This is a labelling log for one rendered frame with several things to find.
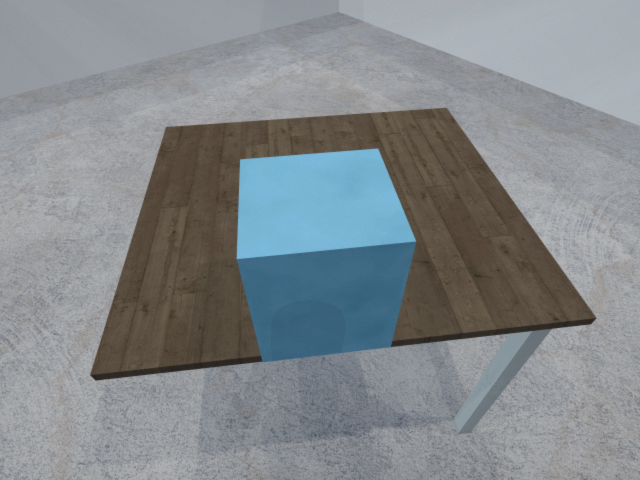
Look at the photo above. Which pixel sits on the carton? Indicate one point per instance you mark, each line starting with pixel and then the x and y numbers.
pixel 324 250

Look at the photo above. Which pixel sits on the table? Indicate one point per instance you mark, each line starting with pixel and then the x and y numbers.
pixel 478 267

